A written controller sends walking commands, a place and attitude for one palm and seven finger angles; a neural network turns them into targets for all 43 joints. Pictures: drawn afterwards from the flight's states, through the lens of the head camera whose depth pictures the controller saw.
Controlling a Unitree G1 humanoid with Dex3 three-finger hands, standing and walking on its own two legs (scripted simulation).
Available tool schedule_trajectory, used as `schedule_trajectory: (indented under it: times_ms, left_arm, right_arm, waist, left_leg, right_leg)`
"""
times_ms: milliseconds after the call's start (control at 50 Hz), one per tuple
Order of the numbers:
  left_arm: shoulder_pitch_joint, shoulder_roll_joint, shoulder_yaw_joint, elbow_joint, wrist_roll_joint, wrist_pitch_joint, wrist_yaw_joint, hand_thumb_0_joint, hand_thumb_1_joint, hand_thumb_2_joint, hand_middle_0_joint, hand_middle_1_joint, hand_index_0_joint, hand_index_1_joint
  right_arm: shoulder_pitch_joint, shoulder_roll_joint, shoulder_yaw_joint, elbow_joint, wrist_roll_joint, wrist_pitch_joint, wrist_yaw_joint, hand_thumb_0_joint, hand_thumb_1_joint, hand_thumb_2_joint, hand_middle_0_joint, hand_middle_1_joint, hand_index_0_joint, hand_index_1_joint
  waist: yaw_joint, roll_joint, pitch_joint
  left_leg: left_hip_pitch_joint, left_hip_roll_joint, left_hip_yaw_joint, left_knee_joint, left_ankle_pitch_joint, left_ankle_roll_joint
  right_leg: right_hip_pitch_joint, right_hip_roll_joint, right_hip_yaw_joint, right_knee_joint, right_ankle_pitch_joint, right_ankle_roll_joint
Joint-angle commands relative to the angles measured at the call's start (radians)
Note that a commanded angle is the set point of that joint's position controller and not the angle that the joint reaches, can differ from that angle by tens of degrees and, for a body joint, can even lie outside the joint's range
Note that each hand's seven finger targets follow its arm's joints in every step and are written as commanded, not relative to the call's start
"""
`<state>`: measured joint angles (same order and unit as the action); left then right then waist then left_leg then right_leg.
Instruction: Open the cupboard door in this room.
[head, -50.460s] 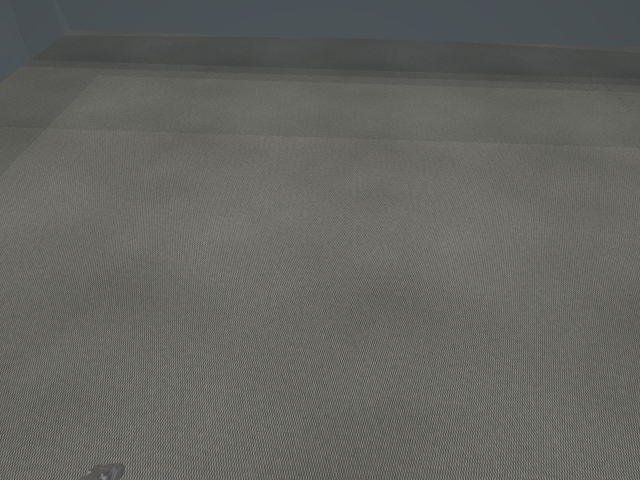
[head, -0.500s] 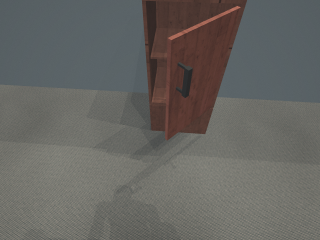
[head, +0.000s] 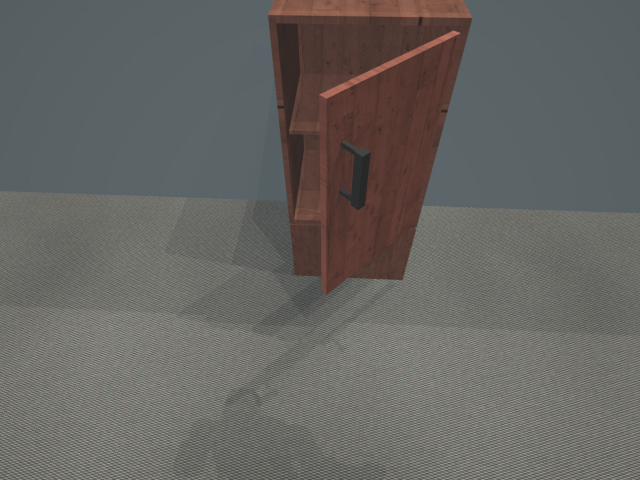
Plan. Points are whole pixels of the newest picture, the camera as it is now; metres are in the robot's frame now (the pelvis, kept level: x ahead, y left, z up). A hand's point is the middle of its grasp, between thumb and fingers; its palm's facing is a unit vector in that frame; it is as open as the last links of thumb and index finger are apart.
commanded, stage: look to check the result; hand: left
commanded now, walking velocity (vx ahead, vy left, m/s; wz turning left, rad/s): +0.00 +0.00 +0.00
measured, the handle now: (352, 175) +0.66 -0.03 -0.02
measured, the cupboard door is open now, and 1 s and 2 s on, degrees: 46 46 46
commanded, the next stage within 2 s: walk to a spot facing it in 0.56 s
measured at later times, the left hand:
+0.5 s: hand out of the picture +0.08 +0.23 -0.15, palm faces -0.01 -0.94 -0.34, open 7.4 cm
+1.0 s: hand out of the picture +0.10 +0.20 -0.18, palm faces -0.10 -0.96 -0.26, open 7.4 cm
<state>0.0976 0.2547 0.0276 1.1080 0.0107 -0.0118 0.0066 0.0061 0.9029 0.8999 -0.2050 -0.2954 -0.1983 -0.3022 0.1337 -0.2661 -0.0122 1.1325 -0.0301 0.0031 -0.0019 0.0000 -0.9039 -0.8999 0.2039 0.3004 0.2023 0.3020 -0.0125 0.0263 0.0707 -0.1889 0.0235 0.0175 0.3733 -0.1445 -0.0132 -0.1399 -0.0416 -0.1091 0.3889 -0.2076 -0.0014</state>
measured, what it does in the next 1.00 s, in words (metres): stands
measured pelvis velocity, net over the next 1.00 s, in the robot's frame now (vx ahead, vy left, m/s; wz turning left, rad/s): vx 0.02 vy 0.00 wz -0.14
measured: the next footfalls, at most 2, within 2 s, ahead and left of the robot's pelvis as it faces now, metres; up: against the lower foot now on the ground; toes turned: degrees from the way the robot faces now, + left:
left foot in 1.48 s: +0.11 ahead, +0.11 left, +0.00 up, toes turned -33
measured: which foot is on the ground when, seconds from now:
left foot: down 0.00-1.00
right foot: down 0.00-1.00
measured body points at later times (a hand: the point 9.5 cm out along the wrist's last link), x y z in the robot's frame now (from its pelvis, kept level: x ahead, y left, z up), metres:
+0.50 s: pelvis +0.02 -0.01 +0.00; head +0.05 -0.02 +0.45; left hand +0.08 +0.28 -0.13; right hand +0.09 -0.29 -0.15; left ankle +0.04 +0.13 -0.74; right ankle +0.00 -0.12 -0.74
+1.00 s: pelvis +0.02 +0.00 -0.01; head +0.06 -0.01 +0.44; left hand +0.10 +0.25 -0.16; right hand +0.05 -0.26 -0.16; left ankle +0.04 +0.13 -0.74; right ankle +0.00 -0.12 -0.74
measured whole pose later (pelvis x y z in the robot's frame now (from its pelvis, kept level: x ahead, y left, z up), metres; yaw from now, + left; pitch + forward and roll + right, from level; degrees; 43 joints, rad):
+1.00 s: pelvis +0.02 +0.00 -0.01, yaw -8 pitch -1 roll +1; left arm 0.17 0.24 0.05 1.04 0.02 0.06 0.00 0.01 0.90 0.90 -0.20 -0.30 -0.20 -0.30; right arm 0.16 -0.22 -0.03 1.04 -0.03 0.03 -0.03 0.00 -0.90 -0.90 0.20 0.30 0.20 0.30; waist 0.01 0.00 0.09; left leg -0.21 0.08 0.14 0.50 -0.27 -0.02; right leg -0.23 0.00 0.02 0.53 -0.29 -0.01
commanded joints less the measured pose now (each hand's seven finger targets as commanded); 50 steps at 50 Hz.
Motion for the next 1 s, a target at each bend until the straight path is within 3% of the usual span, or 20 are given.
schedule_trajectory:
  times_ms: [0, 180, 340, 360, 440, 660, 700, 740, 760, 860, 900, 940, 960, 980]
  left_arm:
    - [-0.004, 0.205, 0.031, -0.035, 0.003, -0.017, 0.008, 0.0, 0.9, 0.9, -0.2, -0.3, -0.2, -0.3]
    - [-0.012, 0.231, 0.029, -0.023, 0.0, -0.021, 0.008, 0.0, 0.9, 0.9, -0.2, -0.3, -0.2, -0.3]
    - [-0.015, 0.246, 0.024, -0.015, 0.0, -0.021, 0.007, 0.0, 0.9, 0.9, -0.2, -0.3, -0.2, -0.3]
    - [-0.017, 0.245, 0.024, -0.016, -0.001, -0.021, 0.007, 0.0, 0.9, 0.9, -0.2, -0.3, -0.2, -0.3]
    - [-0.014, 0.249, 0.024, -0.015, 0.0, -0.024, 0.009, 0.0, 0.9, 0.9, -0.2, -0.3, -0.2, -0.3]
    - [-0.004, 0.237, 0.024, -0.017, -0.001, -0.024, 0.011, 0.0, 0.9, 0.9, -0.2, -0.3, -0.2, -0.3]
    - [-0.007, 0.233, 0.026, -0.024, 0.0, -0.02, 0.011, 0.0, 0.9, 0.9, -0.2, -0.3, -0.2, -0.3]
    - [0.026, 0.157, 0.018, -0.024, 0.0, 0.0, 0.017, 0.0, 0.9, 0.9, -0.2, -0.3, -0.2, -0.3]
    - [0.039, 0.146, 0.019, -0.028, 0.0, 0.009, 0.018, 0.0, 0.9, 0.9, -0.2, -0.3, -0.2, -0.3]
    - [0.065, 0.165, 0.049, -0.094, 0.008, 0.041, 0.009, 0.0, 0.9, 0.9, -0.2, -0.3, -0.2, -0.3]
    - [0.069, 0.151, 0.056, -0.123, 0.009, 0.047, 0.003, 0.0, 0.9, 0.9, -0.2, -0.3, -0.2, -0.3]
    - [0.063, 0.131, 0.059, -0.153, 0.011, 0.054, -0.003, 0.0, 0.9, 0.9, -0.2, -0.3, -0.2, -0.3]
    - [0.064, 0.115, 0.06, -0.168, 0.011, 0.057, -0.007, 0.0, 0.9, 0.9, -0.2, -0.3, -0.2, -0.3]
    - [0.061, 0.1, 0.06, -0.18, 0.011, 0.06, -0.011, 0.0, 0.9, 0.9, -0.2, -0.3, -0.2, -0.3]
  right_arm:
    - [-0.012, -0.168, -0.03, -0.042, 0.004, -0.014, -0.01, 0.0, -0.9, -0.9, 0.2, 0.3, 0.2, 0.3]
    - [-0.041, -0.204, -0.026, -0.043, 0.008, -0.018, -0.012, 0.0, -0.9, -0.9, 0.2, 0.3, 0.2, 0.3]
    - [-0.052, -0.218, -0.025, -0.04, 0.009, -0.014, -0.011, 0.0, -0.9, -0.9, 0.2, 0.3, 0.2, 0.3]
    - [-0.051, -0.217, -0.024, -0.04, 0.009, -0.014, -0.011, 0.0, -0.9, -0.9, 0.2, 0.3, 0.2, 0.3]
    - [-0.052, -0.217, -0.023, -0.04, 0.01, -0.016, -0.012, 0.0, -0.9, -0.9, 0.2, 0.3, 0.2, 0.3]
    - [-0.045, -0.209, -0.021, -0.041, 0.01, -0.018, -0.014, 0.0, -0.9, -0.9, 0.2, 0.3, 0.2, 0.3]
    - [-0.035, -0.206, -0.024, -0.041, 0.007, -0.017, -0.019, 0.0, -0.9, -0.9, 0.2, 0.3, 0.2, 0.3]
    - [0.017, -0.118, -0.013, -0.034, 0.005, -0.003, -0.023, 0.0, -0.9, -0.9, 0.2, 0.3, 0.2, 0.3]
    - [0.037, -0.107, -0.013, -0.035, 0.005, 0.005, -0.027, 0.0, -0.9, -0.9, 0.2, 0.3, 0.2, 0.3]
    - [0.066, -0.119, -0.044, -0.098, 0.004, 0.021, -0.039, 0.0, -0.9, -0.9, 0.2, 0.3, 0.2, 0.3]
    - [0.075, -0.124, -0.054, -0.121, 0.002, 0.02, -0.043, 0.0, -0.9, -0.9, 0.2, 0.3, 0.2, 0.3]
    - [0.088, -0.138, -0.064, -0.138, 0.0, 0.018, -0.046, 0.0, -0.9, -0.9, 0.2, 0.3, 0.2, 0.3]
    - [0.099, -0.15, -0.07, -0.146, -0.002, 0.016, -0.048, 0.0, -0.9, -0.9, 0.2, 0.3, 0.2, 0.3]
    - [0.108, -0.16, -0.073, -0.152, -0.003, 0.012, -0.049, 0.0, -0.9, -0.9, 0.2, 0.3, 0.2, 0.3]
  waist:
    - [0.005, -0.019, -0.053]
    - [0.006, -0.015, -0.106]
    - [0.003, -0.028, -0.09]
    - [0.003, -0.009, -0.092]
    - [0.004, -0.037, -0.096]
    - [0.007, -0.03, -0.101]
    - [0.003, -0.027, -0.097]
    - [-0.003, -0.033, -0.102]
    - [-0.004, -0.025, -0.103]
    - [-0.002, -0.057, -0.061]
    - [-0.004, -0.02, -0.068]
    - [-0.005, 0.053, -0.056]
    - [-0.006, 0.108, -0.058]
    - [-0.004, 0.154, -0.062]
  left_leg:
    - [0.025, 0.085, -0.082, -0.07, 0.075, 0.025]
    - [0.079, 0.098, -0.08, -0.073, 0.148, 0.026]
    - [0.09, 0.099, -0.077, -0.079, 0.13, 0.025]
    - [0.088, 0.098, -0.078, -0.082, 0.134, 0.024]
    - [0.098, 0.102, -0.074, -0.081, 0.161, 0.024]
    - [0.105, 0.103, -0.071, -0.084, 0.19, 0.023]
    - [0.119, 0.11, -0.053, -0.068, 0.201, 0.021]
    - [0.113, 0.115, -0.017, -0.027, 0.203, 0.007]
    - [0.107, 0.117, 0.001, -0.009, 0.19, 0.003]
    - [0.041, 0.124, 0.052, 0.069, 0.092, 0.008]
    - [0.051, 0.146, 0.043, 0.066, 0.084, 0.021]
    - [0.049, 0.201, 0.0, 0.027, 0.066, 0.051]
    - [0.042, 0.244, -0.039, -0.002, 0.065, 0.081]
    - [0.037, 0.301, -0.079, -0.034, 0.101, 0.12]
  right_leg:
    - [-0.011, -0.103, 0.111, -0.115, 0.005, -0.043]
    - [0.031, -0.109, 0.107, -0.115, 0.119, -0.041]
    - [0.021, -0.109, 0.111, -0.138, 0.098, -0.039]
    - [0.027, -0.109, 0.115, -0.137, 0.106, -0.041]
    - [0.038, -0.111, 0.107, -0.134, 0.159, -0.038]
    - [0.059, -0.111, 0.102, -0.131, 0.203, -0.036]
    - [0.042, -0.106, 0.118, -0.122, 0.246, -0.039]
    - [0.026, -0.107, 0.127, -0.087, 0.297, -0.029]
    - [0.019, -0.104, 0.137, -0.065, 0.304, -0.029]
    - [-0.056, -0.087, 0.189, 0.027, 0.286, -0.05]
    - [-0.104, -0.062, 0.195, 0.076, 0.25, -0.047]
    - [-0.165, -0.013, 0.17, 0.162, 0.155, -0.033]
    - [-0.19, 0.015, 0.152, 0.241, 0.08, -0.025]
    - [-0.211, 0.037, 0.121, 0.339, -0.085, -0.016]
